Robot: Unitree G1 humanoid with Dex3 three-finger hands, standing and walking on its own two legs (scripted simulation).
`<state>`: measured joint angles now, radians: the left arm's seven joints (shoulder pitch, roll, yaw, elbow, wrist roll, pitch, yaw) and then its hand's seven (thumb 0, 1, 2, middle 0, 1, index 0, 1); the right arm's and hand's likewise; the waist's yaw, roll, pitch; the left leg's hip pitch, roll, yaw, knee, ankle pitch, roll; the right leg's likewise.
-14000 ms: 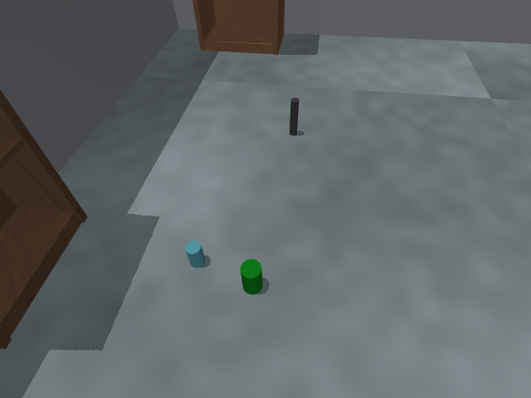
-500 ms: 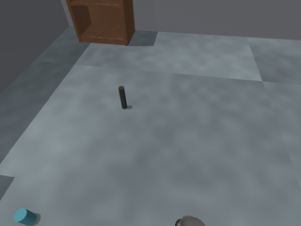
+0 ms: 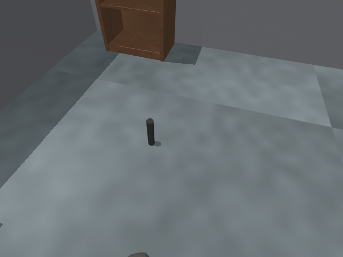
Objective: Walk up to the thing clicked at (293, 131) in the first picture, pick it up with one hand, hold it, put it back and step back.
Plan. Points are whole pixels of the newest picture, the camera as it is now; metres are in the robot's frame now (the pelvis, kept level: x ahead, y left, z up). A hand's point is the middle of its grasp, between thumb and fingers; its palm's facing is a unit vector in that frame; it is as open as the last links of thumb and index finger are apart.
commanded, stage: walk up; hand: left
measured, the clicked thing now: (150, 132) +0.97 +0.18 -0.64
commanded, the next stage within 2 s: none
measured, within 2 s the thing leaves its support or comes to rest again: neither
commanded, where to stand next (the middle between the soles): +0.62 -0.03 m, yaw +1 degrees
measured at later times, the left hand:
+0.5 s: hand (98, 192) +0.31 +0.24 -0.11, palm faces -0.03 -0.91 -0.42, open 7.4 cm
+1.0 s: hand (107, 159) +0.44 +0.25 -0.14, palm faces -0.06 -0.94 -0.34, open 7.4 cm
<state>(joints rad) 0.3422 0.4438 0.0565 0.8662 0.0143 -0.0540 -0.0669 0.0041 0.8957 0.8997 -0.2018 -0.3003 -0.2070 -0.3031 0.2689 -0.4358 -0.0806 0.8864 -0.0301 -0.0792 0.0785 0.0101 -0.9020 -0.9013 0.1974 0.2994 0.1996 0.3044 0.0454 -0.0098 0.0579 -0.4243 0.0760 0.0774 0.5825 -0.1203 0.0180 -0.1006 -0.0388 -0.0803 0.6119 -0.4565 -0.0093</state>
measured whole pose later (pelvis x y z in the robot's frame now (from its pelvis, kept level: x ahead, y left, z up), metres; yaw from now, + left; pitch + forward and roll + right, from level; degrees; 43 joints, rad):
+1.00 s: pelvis +0.39 -0.02 +0.01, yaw +0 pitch -2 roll +0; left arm 0.31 0.44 0.03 0.89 0.00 -0.03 -0.04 0.01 0.90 0.90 -0.20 -0.30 -0.20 -0.30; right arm 0.30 -0.40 -0.05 0.83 0.00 -0.10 0.04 0.01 -0.90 -0.90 0.20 0.30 0.20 0.30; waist 0.00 -0.06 0.08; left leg -0.29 0.03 0.11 0.58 -0.25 0.03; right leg -0.44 -0.05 0.00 1.05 -0.41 -0.03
